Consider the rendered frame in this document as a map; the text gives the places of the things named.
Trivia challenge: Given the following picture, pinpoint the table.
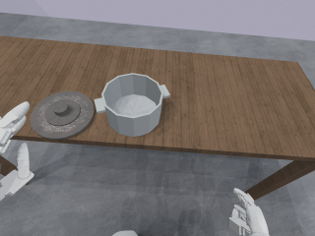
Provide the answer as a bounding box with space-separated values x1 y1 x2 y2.
0 35 315 201

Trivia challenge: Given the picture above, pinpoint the left robot hand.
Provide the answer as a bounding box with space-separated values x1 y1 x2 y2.
0 101 34 201

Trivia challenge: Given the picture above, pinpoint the lid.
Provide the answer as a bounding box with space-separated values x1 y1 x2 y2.
31 90 95 140

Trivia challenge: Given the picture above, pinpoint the right robot hand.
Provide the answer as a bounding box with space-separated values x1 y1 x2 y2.
229 188 269 236

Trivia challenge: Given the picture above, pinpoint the pot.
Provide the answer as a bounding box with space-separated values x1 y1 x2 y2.
94 73 170 137

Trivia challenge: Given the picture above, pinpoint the knob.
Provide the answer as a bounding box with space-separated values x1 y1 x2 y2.
52 101 69 116

